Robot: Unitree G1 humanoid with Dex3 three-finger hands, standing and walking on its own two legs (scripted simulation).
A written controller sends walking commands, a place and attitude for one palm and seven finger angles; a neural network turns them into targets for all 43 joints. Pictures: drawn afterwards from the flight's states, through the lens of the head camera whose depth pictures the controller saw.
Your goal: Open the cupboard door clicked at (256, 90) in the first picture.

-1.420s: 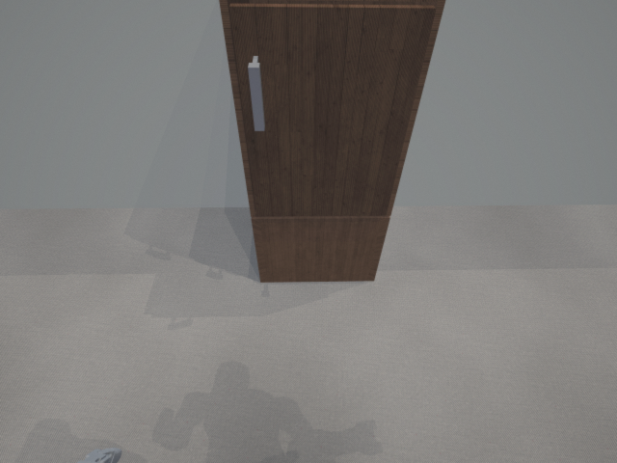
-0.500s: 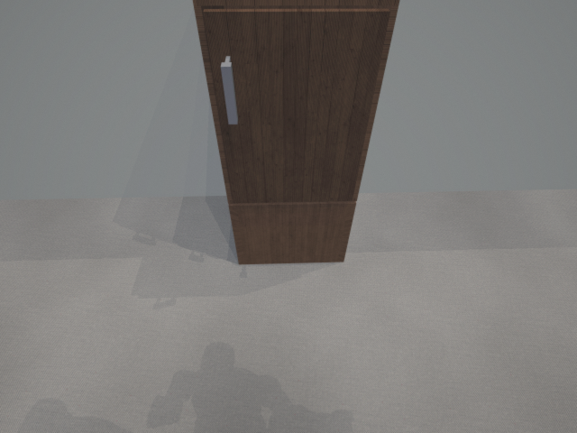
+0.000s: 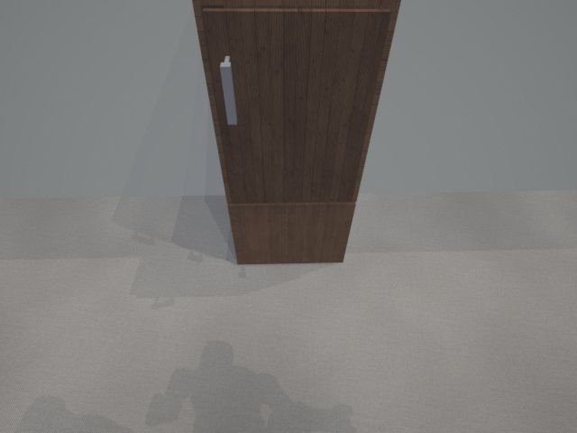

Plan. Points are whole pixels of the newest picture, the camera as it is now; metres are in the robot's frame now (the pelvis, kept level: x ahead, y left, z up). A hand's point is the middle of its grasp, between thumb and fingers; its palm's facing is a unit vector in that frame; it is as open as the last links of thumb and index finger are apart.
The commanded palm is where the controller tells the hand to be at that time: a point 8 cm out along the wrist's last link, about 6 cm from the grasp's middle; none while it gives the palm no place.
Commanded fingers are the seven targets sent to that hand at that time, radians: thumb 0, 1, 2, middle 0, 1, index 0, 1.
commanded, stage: look at it before walking up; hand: left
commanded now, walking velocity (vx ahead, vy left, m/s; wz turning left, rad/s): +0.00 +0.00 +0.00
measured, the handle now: (230, 90) +0.84 +0.19 +0.05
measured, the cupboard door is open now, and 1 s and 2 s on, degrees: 0 0 0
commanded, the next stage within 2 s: take the last steps up to it in 0.02 s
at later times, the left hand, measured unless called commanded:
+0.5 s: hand out of the picture +0.02 +0.20 -0.20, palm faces +0.03 -0.99 -0.16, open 7.4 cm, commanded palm none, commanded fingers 0.00 0.90 0.90 -0.20 -0.30 -0.20 -0.30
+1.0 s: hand (212, 361) +0.28 +0.16 -0.18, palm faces +0.06 -0.98 -0.20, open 7.3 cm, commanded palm none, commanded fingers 0.00 0.90 0.90 -0.20 -0.30 -0.20 -0.30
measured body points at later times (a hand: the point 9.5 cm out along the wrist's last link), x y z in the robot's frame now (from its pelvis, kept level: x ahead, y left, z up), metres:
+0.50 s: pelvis +0.06 +0.02 -0.02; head +0.06 +0.03 +0.43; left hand +0.02 +0.25 -0.18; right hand +0.04 -0.22 -0.17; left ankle +0.00 +0.12 -0.75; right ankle +0.00 -0.12 -0.75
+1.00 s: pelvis +0.22 -0.02 -0.01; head +0.24 -0.02 +0.44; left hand +0.27 +0.21 -0.17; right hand +0.21 -0.26 -0.17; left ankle +0.19 +0.09 -0.68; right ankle +0.25 -0.13 -0.75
